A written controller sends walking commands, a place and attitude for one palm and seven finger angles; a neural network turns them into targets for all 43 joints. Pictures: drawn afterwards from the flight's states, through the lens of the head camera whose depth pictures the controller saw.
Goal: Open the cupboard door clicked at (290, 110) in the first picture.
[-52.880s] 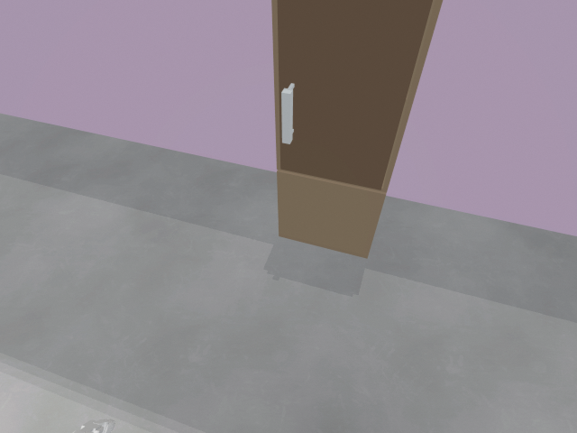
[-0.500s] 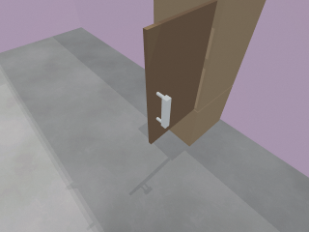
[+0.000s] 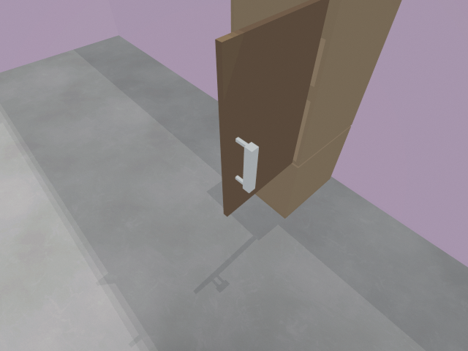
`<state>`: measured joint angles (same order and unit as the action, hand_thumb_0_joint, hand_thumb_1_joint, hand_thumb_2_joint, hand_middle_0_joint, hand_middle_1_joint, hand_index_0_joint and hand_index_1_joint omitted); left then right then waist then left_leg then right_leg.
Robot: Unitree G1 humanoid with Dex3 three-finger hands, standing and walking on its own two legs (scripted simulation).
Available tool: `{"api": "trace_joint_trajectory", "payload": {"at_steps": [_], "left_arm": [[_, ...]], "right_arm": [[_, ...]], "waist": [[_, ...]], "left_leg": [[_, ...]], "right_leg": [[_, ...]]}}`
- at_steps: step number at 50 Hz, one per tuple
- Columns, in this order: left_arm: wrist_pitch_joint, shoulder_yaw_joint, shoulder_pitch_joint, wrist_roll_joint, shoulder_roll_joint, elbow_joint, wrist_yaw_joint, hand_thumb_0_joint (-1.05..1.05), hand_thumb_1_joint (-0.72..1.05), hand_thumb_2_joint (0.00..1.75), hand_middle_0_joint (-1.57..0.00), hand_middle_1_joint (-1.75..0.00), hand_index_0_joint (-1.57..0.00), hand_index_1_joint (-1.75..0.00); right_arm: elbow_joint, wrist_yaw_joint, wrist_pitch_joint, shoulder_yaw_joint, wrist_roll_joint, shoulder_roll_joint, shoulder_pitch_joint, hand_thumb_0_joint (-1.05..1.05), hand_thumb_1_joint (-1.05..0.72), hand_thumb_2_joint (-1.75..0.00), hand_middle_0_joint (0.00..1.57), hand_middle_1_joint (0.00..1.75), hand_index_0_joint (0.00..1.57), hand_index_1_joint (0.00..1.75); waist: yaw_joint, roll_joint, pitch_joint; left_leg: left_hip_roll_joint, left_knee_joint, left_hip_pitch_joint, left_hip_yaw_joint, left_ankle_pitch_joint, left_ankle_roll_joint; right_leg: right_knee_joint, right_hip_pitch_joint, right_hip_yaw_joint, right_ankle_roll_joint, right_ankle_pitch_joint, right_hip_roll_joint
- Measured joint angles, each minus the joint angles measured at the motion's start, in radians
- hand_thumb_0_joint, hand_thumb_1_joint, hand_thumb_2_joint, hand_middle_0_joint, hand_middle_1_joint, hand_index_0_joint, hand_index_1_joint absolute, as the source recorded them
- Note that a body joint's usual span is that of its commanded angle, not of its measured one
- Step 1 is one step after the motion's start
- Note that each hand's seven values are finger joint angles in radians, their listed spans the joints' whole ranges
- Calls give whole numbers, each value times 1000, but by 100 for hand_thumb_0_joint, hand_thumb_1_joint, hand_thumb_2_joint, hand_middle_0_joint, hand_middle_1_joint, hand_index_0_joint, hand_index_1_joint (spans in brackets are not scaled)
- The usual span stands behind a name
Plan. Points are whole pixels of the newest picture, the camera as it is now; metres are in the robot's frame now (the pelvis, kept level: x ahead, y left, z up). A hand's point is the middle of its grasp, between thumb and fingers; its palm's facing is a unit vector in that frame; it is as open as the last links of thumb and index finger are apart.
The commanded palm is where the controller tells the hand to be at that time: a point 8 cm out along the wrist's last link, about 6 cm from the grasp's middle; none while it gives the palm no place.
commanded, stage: look to check the result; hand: left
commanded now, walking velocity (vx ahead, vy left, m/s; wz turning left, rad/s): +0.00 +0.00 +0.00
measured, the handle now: (244, 165) +0.60 +0.00 -0.10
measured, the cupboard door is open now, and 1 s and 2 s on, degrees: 92 92 92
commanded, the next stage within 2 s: stand and wait in 0.34 s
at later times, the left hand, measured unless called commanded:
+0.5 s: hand out of the picture +0.02 +0.16 -0.17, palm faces +0.03 -0.98 -0.19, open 7.3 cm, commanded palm none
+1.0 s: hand out of the picture +0.03 +0.15 -0.17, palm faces +0.03 -0.98 -0.20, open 7.3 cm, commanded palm none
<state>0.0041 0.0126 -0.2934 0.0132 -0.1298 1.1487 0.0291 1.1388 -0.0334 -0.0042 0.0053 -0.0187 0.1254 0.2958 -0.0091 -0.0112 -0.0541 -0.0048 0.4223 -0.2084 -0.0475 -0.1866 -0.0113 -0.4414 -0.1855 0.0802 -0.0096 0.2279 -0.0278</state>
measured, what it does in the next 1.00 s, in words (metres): stands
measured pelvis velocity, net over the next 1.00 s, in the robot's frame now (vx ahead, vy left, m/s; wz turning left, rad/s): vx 0.03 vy -0.02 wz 0.01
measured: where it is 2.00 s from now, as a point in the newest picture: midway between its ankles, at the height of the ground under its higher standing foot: outside the picture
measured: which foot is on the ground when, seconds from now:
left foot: down 0.00-1.00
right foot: down 0.00-1.00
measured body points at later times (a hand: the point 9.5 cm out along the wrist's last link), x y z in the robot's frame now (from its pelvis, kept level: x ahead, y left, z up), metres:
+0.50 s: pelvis +0.02 -0.01 +0.00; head +0.03 -0.02 +0.45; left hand +0.02 +0.21 -0.16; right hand +0.01 -0.22 -0.16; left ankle +0.03 +0.11 -0.74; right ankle +0.01 -0.11 -0.74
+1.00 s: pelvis +0.03 -0.02 +0.00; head +0.05 -0.03 +0.45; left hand +0.03 +0.20 -0.16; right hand +0.03 -0.24 -0.16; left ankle +0.03 +0.11 -0.74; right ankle +0.01 -0.11 -0.74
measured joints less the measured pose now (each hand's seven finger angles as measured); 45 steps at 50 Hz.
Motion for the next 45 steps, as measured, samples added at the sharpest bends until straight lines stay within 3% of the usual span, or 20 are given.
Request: {"api": "trace_joint_trajectory", "payload": {"at_steps": [45], "left_arm": [[-14, -7, 31, -6, -13, 4, 0, 0, 91, 90, -20, -30, -20, -30]], "right_arm": [[23, -4, 6, -8, 3, 23, -53, 1, -91, -90, 20, 30, 20, 30]], "waist": [[3, 0, -3]], "left_leg": [[-20, -38, 57, 15, -25, 28]], "right_leg": [[46, 64, 14, -21, 28, 23]]}}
